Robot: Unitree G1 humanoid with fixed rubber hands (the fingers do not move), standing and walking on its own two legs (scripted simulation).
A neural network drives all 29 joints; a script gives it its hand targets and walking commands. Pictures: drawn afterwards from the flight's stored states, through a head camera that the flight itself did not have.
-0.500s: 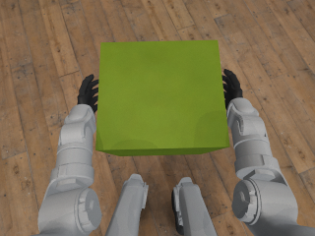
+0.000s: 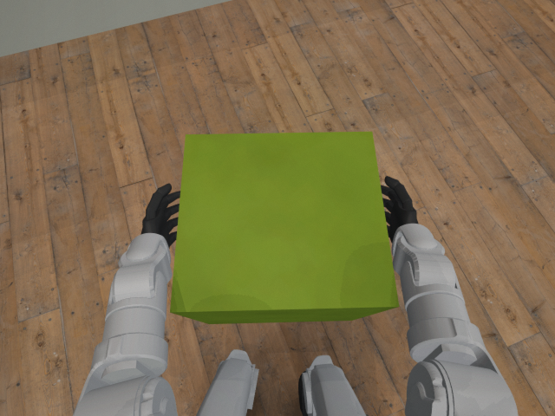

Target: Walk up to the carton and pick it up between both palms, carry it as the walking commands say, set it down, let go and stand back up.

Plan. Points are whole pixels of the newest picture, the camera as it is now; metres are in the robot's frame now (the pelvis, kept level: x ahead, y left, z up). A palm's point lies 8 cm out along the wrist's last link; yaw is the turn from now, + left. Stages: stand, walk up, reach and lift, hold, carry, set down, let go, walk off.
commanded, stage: reach and lift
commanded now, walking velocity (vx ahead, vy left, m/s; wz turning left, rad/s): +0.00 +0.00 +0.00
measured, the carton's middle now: (280, 240) +0.40 +0.02 -0.12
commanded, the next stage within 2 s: none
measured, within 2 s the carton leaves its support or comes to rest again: neither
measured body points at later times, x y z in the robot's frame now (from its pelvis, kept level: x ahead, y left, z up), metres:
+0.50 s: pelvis +0.02 +0.00 +0.06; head +0.14 +0.00 +0.50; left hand +0.36 +0.20 +0.01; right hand +0.39 -0.16 +0.01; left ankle +0.05 +0.12 -0.64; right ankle +0.04 -0.10 -0.64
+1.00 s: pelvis +0.03 +0.00 +0.10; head +0.07 +0.01 +0.55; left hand +0.34 +0.21 +0.08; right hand +0.37 -0.16 +0.08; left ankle +0.05 +0.12 -0.64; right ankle +0.04 -0.10 -0.64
